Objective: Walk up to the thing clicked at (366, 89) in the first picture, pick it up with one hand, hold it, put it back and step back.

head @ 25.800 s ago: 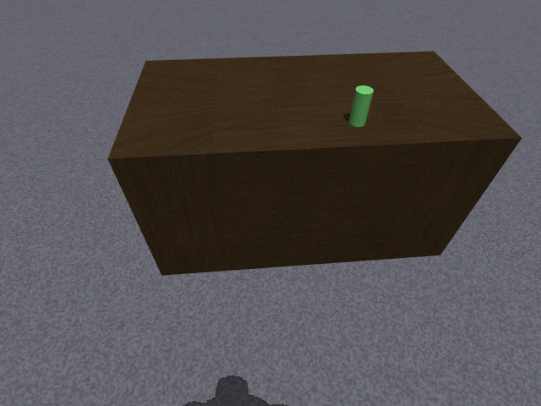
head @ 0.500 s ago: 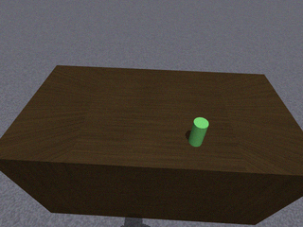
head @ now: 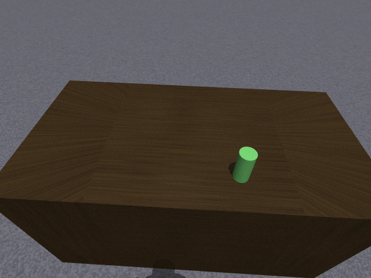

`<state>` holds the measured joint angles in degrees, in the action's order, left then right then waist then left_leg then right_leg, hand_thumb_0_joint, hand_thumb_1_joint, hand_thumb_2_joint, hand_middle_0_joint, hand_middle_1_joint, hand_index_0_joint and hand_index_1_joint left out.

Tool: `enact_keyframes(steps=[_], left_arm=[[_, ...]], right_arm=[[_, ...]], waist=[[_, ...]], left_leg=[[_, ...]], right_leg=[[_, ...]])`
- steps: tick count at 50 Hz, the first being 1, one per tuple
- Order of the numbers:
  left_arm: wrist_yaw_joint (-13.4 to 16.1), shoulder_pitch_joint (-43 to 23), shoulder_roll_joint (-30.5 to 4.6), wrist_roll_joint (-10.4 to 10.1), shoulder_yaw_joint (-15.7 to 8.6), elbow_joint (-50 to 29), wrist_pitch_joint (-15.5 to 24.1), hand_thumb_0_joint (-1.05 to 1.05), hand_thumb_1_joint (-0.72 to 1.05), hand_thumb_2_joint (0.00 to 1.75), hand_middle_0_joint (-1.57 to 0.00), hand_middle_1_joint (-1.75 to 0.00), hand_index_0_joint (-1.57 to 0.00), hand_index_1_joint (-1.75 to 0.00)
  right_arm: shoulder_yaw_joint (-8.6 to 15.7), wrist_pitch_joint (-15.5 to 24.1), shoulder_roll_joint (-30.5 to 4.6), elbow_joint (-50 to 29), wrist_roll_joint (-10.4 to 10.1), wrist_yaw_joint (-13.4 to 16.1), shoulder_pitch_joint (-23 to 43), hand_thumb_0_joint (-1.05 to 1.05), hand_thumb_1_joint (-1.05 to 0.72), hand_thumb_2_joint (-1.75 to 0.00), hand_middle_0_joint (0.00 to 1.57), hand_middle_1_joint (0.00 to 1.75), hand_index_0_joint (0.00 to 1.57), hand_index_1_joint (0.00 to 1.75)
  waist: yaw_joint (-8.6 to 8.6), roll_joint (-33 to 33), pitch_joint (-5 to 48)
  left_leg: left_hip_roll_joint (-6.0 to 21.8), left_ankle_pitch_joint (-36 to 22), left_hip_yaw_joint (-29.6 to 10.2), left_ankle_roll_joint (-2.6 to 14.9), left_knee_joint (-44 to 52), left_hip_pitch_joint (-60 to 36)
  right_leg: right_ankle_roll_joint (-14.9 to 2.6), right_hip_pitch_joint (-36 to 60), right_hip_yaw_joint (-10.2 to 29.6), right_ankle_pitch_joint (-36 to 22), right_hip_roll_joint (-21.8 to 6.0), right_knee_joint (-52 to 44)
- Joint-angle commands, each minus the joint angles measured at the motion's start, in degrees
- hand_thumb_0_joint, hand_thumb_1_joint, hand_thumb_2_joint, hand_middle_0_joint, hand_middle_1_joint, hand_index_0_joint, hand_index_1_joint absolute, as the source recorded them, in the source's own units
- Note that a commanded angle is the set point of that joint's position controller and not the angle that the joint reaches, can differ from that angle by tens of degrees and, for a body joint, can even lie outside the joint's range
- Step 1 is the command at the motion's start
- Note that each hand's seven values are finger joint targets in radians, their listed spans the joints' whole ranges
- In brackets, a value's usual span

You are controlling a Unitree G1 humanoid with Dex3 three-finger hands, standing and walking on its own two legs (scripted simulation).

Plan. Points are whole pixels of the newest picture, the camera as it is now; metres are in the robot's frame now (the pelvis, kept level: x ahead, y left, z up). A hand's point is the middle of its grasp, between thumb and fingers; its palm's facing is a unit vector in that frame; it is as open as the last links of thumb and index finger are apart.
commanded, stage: home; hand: right
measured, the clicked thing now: (244, 165) +0.47 -0.17 -0.07
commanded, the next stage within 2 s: stand in 0.44 s
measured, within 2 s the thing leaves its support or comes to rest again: neither
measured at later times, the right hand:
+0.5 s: hand out of the picture +0.07 -0.26 -0.15, palm faces -0.02 +0.93 -0.35, open 17.1 cm
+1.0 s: hand out of the picture +0.08 -0.25 -0.15, palm faces -0.03 +0.94 -0.35, open 8.8 cm
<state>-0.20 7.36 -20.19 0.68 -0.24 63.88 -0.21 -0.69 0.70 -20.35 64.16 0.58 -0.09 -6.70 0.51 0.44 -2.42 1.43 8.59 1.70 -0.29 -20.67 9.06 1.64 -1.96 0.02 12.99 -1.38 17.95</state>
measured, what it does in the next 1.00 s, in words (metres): stands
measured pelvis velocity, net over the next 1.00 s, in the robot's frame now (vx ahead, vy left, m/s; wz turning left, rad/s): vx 0.00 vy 0.00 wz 0.01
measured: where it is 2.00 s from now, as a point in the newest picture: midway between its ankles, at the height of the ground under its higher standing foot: outside the picture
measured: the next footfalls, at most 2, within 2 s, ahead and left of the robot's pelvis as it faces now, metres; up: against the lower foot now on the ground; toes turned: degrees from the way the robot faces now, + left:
none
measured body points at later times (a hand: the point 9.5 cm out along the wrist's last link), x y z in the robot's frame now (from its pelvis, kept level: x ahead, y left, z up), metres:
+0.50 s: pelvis +0.00 +0.00 +0.00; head +0.00 +0.01 +0.45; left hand +0.06 +0.30 -0.14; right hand +0.07 -0.30 -0.13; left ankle +0.03 +0.12 -0.75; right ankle -0.03 -0.14 -0.75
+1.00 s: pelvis +0.00 +0.00 +0.00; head +0.01 +0.00 +0.45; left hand +0.07 +0.30 -0.13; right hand +0.08 -0.30 -0.13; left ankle +0.03 +0.12 -0.75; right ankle -0.03 -0.14 -0.75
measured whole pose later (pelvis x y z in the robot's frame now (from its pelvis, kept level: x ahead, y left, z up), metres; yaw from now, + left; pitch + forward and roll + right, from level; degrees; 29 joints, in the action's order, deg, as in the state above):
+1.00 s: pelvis +0.00 +0.00 +0.00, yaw +1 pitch -2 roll +0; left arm -0.2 8.0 -20.1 0.7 -0.3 63.2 0.1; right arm -0.2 0.6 -20.1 64.4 0.6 -0.3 -6.4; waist 0.5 0.1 -2.7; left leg 1.1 8.6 1.1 -0.3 -20.3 9.2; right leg 1.7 -1.8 -0.6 13.2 -1.6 17.4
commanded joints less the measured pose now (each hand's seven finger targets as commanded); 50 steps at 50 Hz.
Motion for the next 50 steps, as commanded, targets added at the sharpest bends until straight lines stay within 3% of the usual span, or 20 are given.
enact_keyframes(steps=[1, 9, 16, 21, 24, 27, 30, 37, 40, 44, 50], left_arm=[[0.72, -1.32, -11.81, 0.35, -2.24, -3.14, 1.12, 0.00, 0.90, 0.90, -0.20, -0.29, -0.20, -0.30], [0.79, -1.48, -11.85, 0.29, -2.31, -3.21, 1.23, 0.00, 0.90, 0.90, -0.20, -0.29, -0.20, -0.30], [0.69, -0.96, -11.57, 0.24, -2.31, -3.12, 1.22, 0.00, 0.90, 0.90, -0.20, -0.29, -0.20, -0.30], [0.64, -0.51, -11.97, 0.25, -2.37, -3.34, 1.33, 0.00, 0.90, 0.90, -0.20, -0.29, -0.20, -0.30], [0.67, -0.23, -11.81, 0.34, -2.37, -3.27, 1.34, 0.00, 0.90, 0.90, -0.20, -0.29, -0.20, -0.30], [0.65, -0.24, -11.59, 0.19, -2.32, -3.30, 1.31, 0.00, 0.90, 0.90, -0.20, -0.29, -0.20, -0.30], [0.64, -0.27, -11.96, 0.26, -2.39, -3.50, 1.39, 0.00, 0.90, 0.90, -0.20, -0.30, -0.20, -0.30], [0.73, -0.50, -11.96, 0.14, -2.45, -3.58, 1.31, 0.00, 0.90, 0.90, -0.20, -0.30, -0.20, -0.30], [0.73, -0.02, -11.47, 0.20, -2.25, -3.39, 1.26, 0.00, 0.90, 0.90, -0.20, -0.30, -0.20, -0.30], [0.80, -0.69, -11.83, 0.21, -2.35, -3.85, 1.44, 0.00, 0.90, 0.90, -0.20, -0.30, -0.20, -0.30], [0.80, -0.57, -11.78, 0.11, -2.32, -3.98, 1.43, 0.00, 0.90, 0.90, -0.20, -0.30, -0.20, -0.30]], right_arm=[[2.59, 1.04, -12.52, -3.20, 0.03, 1.03, 2.37, 0.00, 0.51, -0.08, 0.06, 0.06, 0.06, 0.06], [2.66, 1.11, -12.33, -3.19, 0.00, 0.93, 2.34, 0.00, 0.50, -0.08, 0.06, 0.06, 0.06, 0.06], [2.84, 0.89, -12.45, -2.83, 0.04, 0.77, 2.19, 0.00, 0.51, -0.08, 0.06, 0.06, 0.06, 0.06], [2.75, 1.00, -12.06, -2.85, -0.04, 0.77, 2.18, 0.00, 0.51, -0.08, 0.06, 0.06, 0.06, 0.06], [2.78, 0.98, -12.36, -2.75, -0.02, 0.76, 2.28, 0.00, 0.48, -0.09, 0.06, 0.06, 0.06, 0.06], [2.74, 1.00, -12.17, -2.73, -0.01, 0.74, 1.94, 0.00, 0.49, -0.09, 0.06, 0.06, 0.06, 0.06], [2.76, 1.11, -12.04, -2.89, -0.01, 0.78, 2.13, 0.00, 0.25, -0.33, 0.20, 0.30, 0.20, 0.30], [2.67, 1.14, -12.01, -2.82, -0.10, 0.88, 1.72, 0.00, -0.31, -0.89, 0.20, 0.30, 0.20, 0.30], [2.69, 1.09, -12.29, -2.72, -0.09, 0.88, 1.99, 0.00, -0.55, -0.90, 0.20, 0.30, 0.20, 0.30], [2.74, 0.99, -12.08, -2.99, 0.05, 0.83, 2.25, 0.00, -0.87, -0.90, 0.20, 0.30, 0.20, 0.30], [2.79, 1.09, -12.08, -2.83, -0.04, 0.80, 2.32, 0.00, -0.90, -0.90, 0.20, 0.30, 0.20, 0.30]], waist=[[-0.46, -0.54, 3.04], [-0.29, -0.11, 2.26], [-0.07, -0.70, 0.92], [-0.12, -0.46, 2.12], [-0.25, -0.59, 1.75], [-0.34, -0.67, 2.21], [-0.30, -0.54, 3.12], [-0.09, -0.44, 3.02], [-0.34, -0.73, 2.01], [-0.22, -0.03, 2.79], [-0.32, -0.46, 3.37]], left_leg=[[6.34, -7.76, -6.33, 1.62, 2.98, -3.71], [6.34, -8.33, -6.46, 1.73, 3.27, -3.87], [5.83, -1.82, -6.68, 1.53, 4.29, -2.47], [5.99, -4.19, -6.67, 1.68, 3.74, -3.52], [5.87, -2.21, -6.88, 1.63, 4.05, -3.17], [6.06, -4.90, -6.74, 1.82, 3.63, -3.26], [6.19, -7.48, -6.54, 1.78, 3.06, -3.89], [6.09, -8.69, -6.57, 1.62, 3.22, -4.00], [6.11, -6.72, -6.80, 1.71, 3.45, -3.48], [6.04, -8.84, -6.58, 1.60, 2.95, -3.96], [6.11, -10.48, -6.40, 1.57, 2.66, -4.14]], right_leg=[[-2.21, -3.77, 3.82, -6.81, -6.05, -3.76], [-2.30, -4.34, 3.61, -6.33, -6.10, -3.73], [-2.50, -5.16, 3.82, -2.30, -5.88, -4.69], [-2.57, -4.67, 3.97, -4.20, -6.18, -4.37], [-2.51, -5.05, 3.81, -3.40, -6.15, -4.27], [-2.60, -4.55, 3.84, -4.59, -6.23, -4.24], [-2.62, -3.94, 3.83, -6.41, -6.32, -3.86], [-2.42, -3.77, 3.64, -7.60, -6.32, -3.63], [-2.32, -4.21, 3.44, -5.78, -6.28, -3.94], [-2.17, -4.17, 3.37, -7.64, -6.42, -3.91], [-2.14, -3.21, 3.24, -8.98, -6.59, -3.84]])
